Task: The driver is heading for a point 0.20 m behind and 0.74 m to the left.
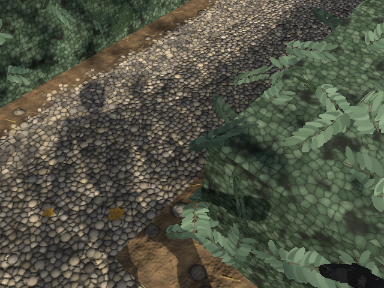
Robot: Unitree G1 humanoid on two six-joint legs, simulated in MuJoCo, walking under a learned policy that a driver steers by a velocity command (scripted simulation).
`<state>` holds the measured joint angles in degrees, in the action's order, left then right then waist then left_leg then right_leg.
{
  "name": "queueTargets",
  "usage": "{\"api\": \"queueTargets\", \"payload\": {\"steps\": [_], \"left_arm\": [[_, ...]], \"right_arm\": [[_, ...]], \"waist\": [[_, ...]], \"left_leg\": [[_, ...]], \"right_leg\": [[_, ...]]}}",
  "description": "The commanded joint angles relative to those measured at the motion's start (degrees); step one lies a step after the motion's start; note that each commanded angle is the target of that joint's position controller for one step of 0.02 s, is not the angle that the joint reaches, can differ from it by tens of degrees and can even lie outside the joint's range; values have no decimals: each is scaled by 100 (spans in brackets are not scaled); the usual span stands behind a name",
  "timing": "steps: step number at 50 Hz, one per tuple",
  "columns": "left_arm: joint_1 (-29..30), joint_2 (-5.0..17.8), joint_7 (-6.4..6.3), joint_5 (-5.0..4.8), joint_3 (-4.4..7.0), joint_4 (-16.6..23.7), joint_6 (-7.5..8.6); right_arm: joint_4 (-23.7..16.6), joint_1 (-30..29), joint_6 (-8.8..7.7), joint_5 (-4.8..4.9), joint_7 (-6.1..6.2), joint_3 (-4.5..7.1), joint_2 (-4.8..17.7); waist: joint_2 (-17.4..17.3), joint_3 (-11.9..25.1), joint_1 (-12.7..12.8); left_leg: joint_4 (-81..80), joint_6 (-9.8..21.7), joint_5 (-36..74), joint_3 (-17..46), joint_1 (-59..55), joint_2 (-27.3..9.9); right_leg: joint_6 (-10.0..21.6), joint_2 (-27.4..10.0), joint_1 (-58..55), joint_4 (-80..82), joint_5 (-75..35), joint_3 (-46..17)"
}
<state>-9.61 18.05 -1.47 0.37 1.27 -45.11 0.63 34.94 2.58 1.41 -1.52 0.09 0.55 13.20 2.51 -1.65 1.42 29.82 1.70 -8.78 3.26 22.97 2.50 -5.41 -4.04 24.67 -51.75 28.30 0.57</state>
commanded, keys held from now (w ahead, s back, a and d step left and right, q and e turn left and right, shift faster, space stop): q+shift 0.22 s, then w+q+shift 0.78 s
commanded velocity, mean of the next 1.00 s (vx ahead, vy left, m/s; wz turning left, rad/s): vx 0.56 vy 0.00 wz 0.80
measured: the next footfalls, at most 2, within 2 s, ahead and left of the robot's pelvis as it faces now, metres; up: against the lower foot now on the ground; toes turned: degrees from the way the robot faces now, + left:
right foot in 0.12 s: +0.06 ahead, -0.14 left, +0.00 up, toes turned +2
left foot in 0.64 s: +0.18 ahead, +0.24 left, +0.00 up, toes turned +33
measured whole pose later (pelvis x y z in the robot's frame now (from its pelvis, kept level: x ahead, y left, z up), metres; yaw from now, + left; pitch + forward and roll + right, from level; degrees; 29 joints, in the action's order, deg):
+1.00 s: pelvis +0.32 +0.30 +0.00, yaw +47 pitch +4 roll -1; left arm 1.6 16.2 2.4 2.3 0.6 -34.1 0.9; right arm 46.9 31.8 -3.6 0.2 -0.8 2.9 16.7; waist 1.1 -2.0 -6.8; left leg 13.1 9.5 -21.4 14.5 -7.1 8.5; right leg -2.7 -4.1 45.1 -41.9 1.7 -0.6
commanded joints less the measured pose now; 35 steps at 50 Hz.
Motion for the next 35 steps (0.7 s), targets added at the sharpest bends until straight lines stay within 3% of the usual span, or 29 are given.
{"api": "queueTargets", "payload": {"steps": [1,3,5,6,7,8,9,10,11,13,15,19,22,23,24,26,27,29,30,31,32,33,34,35], "left_arm": [[-396,320,-60,18,59,135,-8],[-280,413,-62,2,99,214,30],[-503,428,-28,47,126,169,68],[-687,698,-30,108,218,156,66],[-824,1187,-59,218,364,149,17],[-668,1337,-64,328,468,166,-2],[-369,1092,-118,328,397,355,44],[-29,834,-175,243,358,447,69],[229,719,-190,178,352,536,81],[-142,726,-232,-17,403,447,107],[-556,815,-252,-78,468,358,127],[-911,927,-169,-32,565,307,243],[-919,1012,-91,-33,633,222,329],[-1251,769,60,251,522,190,290],[-1193,851,126,261,548,193,285],[-1090,973,162,255,572,246,232],[-1119,1028,153,244,586,239,203],[-1213,1117,137,233,603,192,139],[-1125,1225,127,222,624,191,91],[-1088,1303,146,163,643,180,54],[-957,1321,173,82,615,221,27],[-700,695,242,221,440,513,38],[-57,275,321,224,319,1354,154],[652,754,357,296,402,1628,215]], "right_arm": [[-394,-254,-49,8,70,397,1085],[-429,-212,15,68,130,489,1268],[-512,-333,92,195,202,515,1210],[-519,-302,104,273,252,516,1092],[-613,-247,101,285,251,479,797],[-735,-284,47,285,220,515,856],[-755,-294,12,201,183,650,1175],[-638,-28,44,235,164,730,1211],[-490,252,123,243,198,762,1162],[-613,138,195,214,146,713,985],[-836,-133,167,263,36,690,935],[-989,-261,40,269,-124,644,795],[-1018,-196,-39,281,-182,610,709],[-991,-373,97,-319,-448,506,682],[-1031,-456,123,-249,-577,492,609],[-1038,-489,88,-74,-684,485,723],[-1048,-552,78,-50,-692,466,738],[-1004,-522,73,-92,-638,428,783],[-898,-210,55,-84,-563,429,789],[-629,533,13,-52,-443,502,880],[-128,1940,-51,-3,-313,625,996],[192,2720,-98,32,-211,764,1519],[-100,2412,-102,207,-139,832,2285],[-129,2394,-119,178,-113,809,2122]], "waist": [[-957,977,-44],[-1001,928,-44],[-983,948,187],[-797,942,252],[121,742,160],[1399,404,279],[1098,346,229],[747,369,27],[525,340,-114],[500,478,97],[610,432,325],[563,193,471],[598,-23,350],[201,-96,464],[524,-249,439],[797,-409,349],[812,-479,330],[746,-575,241],[725,-436,19],[464,-38,-391],[-40,752,-1173],[-1481,787,-1380],[-2862,1054,-1106],[-1631,817,-1261]], "left_leg": [[-745,1210,1577,1213,-574,-1204],[-680,1246,1421,1617,-680,-1222],[-486,1017,1081,1764,-562,-1028],[-146,684,427,1638,-115,-765],[744,256,-791,917,900,-164],[2016,-70,-2059,45,1505,354],[3223,-220,-2259,296,1684,-43],[3732,-271,-1987,356,1779,-138],[3929,-372,-1715,300,1858,-212],[3822,-455,-982,7,2237,-467],[3661,-484,-782,-211,2563,-557],[3190,-392,-670,-275,2940,-771],[2976,-287,-591,-325,2795,-937],[2844,-127,-754,-603,2416,-732],[2675,-37,-770,-725,2222,-765],[2367,153,-935,-798,1916,-790],[2229,251,-1108,-871,1826,-781],[1910,480,-1590,-1086,1536,-673],[1596,596,-1844,-1283,880,-429],[1376,697,-1835,-1555,-162,19],[998,846,-1469,-1478,-2033,464],[191,845,-2327,-33,-3236,-224],[-1472,1395,-4476,3637,-3674,-1271],[-1884,1473,-3810,4177,-3654,-1565]], "right_leg": [[51,135,-516,656,-436,47],[175,314,-509,1118,-677,-8],[385,418,-986,2092,-1406,30],[540,60,-1502,2450,-1797,-244],[1006,-922,-1865,2883,-1961,-1092],[1915,-2118,-1457,3637,-2376,-2281],[2178,-2357,-1389,3715,-2823,-2294],[1947,-2030,-1492,3526,-3029,-1758],[1704,-1715,-1627,3354,-3140,-1223],[1453,-1564,-2156,3705,-1509,-847],[1355,-1632,-2535,4083,-270,-844],[1266,-1805,-3047,4368,56,-468],[1226,-1864,-2947,4462,-165,-5],[1135,-1833,-2699,4472,75,471],[1037,-1766,-2456,4498,184,686],[920,-1745,-2316,4488,279,973],[915,-1798,-2361,4464,206,1071],[901,-1901,-2530,4217,-410,1338],[842,-1839,-2415,3758,-1698,1612],[854,-1735,-2246,2557,-3622,1858],[803,-1491,-1534,527,-5084,2117],[633,-997,384,-1623,-1578,1859],[326,22,2550,-3098,682,694],[370,-74,3218,-3394,79,-237]]}}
